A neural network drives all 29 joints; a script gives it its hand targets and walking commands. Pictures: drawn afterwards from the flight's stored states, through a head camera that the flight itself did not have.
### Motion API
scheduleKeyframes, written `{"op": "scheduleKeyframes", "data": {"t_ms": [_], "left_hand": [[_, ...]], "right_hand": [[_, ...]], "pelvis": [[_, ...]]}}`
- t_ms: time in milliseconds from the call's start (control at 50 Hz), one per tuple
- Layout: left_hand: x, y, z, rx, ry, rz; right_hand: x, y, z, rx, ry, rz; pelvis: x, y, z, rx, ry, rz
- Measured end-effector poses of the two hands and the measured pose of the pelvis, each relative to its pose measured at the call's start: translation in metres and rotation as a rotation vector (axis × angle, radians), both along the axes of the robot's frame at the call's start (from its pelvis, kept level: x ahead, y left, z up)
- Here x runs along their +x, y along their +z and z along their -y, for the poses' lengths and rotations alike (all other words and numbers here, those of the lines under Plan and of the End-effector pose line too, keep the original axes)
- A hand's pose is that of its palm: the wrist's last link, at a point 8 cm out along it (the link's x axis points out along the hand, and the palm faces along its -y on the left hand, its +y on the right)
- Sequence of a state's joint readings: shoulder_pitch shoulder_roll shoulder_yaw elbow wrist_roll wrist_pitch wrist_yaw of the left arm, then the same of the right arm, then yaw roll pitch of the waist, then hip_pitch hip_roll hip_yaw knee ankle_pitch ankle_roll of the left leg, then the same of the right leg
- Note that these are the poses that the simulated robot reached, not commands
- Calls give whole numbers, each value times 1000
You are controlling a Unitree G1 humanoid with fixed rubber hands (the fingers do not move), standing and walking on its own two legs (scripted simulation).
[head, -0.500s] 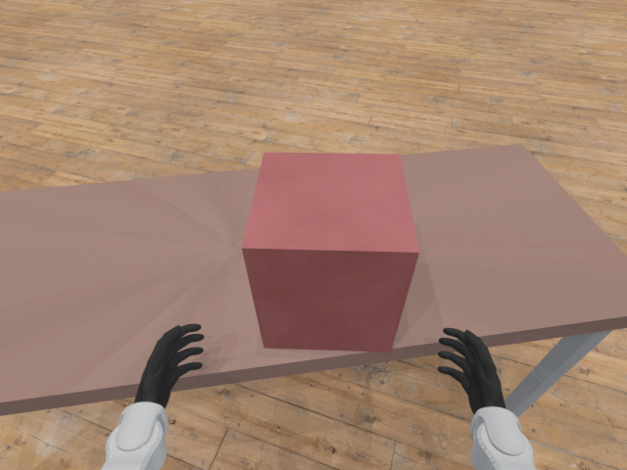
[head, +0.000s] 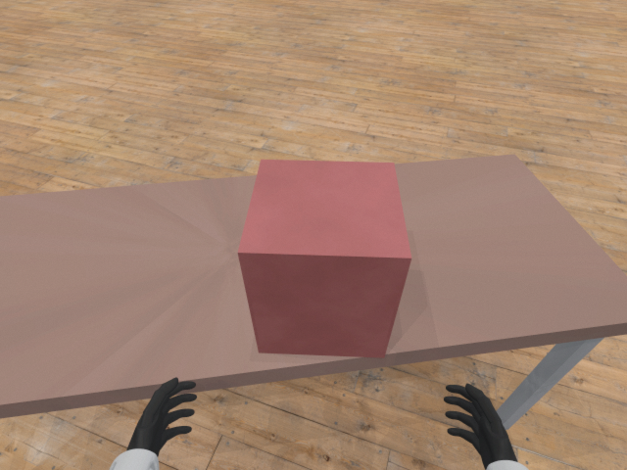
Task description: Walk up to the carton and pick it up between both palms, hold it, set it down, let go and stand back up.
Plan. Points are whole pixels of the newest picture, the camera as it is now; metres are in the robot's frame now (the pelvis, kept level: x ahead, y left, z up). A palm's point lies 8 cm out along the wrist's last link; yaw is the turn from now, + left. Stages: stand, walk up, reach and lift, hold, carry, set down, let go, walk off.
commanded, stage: set down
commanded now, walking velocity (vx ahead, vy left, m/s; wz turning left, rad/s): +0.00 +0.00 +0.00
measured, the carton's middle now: (324, 261) +0.44 +0.02 +0.01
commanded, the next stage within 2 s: let go in 0.62 s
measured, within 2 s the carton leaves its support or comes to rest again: neither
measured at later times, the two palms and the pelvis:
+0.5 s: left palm (156, 467) +0.16 +0.23 -0.08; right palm out of the picture +0.16 -0.22 -0.08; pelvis +0.00 +0.00 +0.00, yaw +0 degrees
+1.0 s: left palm (160, 469) +0.15 +0.22 -0.08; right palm out of the picture +0.15 -0.23 -0.08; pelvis +0.00 +0.00 +0.00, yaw -1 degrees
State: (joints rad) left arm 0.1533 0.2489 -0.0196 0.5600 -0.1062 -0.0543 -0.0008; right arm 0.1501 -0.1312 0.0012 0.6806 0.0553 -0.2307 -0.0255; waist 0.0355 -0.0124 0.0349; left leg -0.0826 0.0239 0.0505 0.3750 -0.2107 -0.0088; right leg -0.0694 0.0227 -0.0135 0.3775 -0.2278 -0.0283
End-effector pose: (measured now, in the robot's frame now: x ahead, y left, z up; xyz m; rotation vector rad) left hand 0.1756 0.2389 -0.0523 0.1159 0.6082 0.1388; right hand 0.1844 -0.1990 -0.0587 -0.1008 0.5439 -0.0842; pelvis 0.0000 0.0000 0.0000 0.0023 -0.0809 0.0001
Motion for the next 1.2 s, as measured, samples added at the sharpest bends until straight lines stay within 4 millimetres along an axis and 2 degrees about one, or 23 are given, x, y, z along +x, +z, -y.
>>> {"op": "scheduleKeyframes", "data": {"t_ms": [280, 460, 760, 1160, 1200], "left_hand": [[-16, -15, 3, 23, -9, -149], [-19, -24, 8, 35, -9, -204], [-23, -26, 9, 52, -21, -230], [-21, -26, 18, 47, -40, -218], [-23, -28, 17, 68, -69, -215]], "right_hand": [[-18, -15, 8, -28, 16, -110], [-25, -18, 19, -48, 11, -149], [-35, -27, 25, -65, 32, -187], [-36, -22, 33, -73, 13, -173], [-41, -28, 35, -74, -1, -225]], "pelvis": [[-2, 1, 2, 3, 1, -3], [1, 1, 2, 2, -6, -10], [2, 0, 2, 1, -11, -8], [-1, -1, 5, 3, -16, -10], [-1, -2, 4, -2, -12, -29]]}}
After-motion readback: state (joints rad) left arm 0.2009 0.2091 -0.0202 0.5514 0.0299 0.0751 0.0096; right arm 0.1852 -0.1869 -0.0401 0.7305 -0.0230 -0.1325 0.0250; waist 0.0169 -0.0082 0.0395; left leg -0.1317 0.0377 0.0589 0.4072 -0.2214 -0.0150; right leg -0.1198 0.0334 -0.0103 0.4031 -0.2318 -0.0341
